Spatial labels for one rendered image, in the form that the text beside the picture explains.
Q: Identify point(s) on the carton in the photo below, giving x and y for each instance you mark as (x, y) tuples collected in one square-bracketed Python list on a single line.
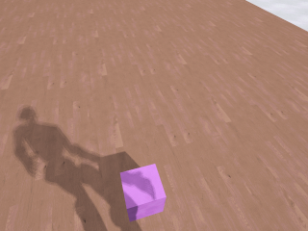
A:
[(143, 190)]

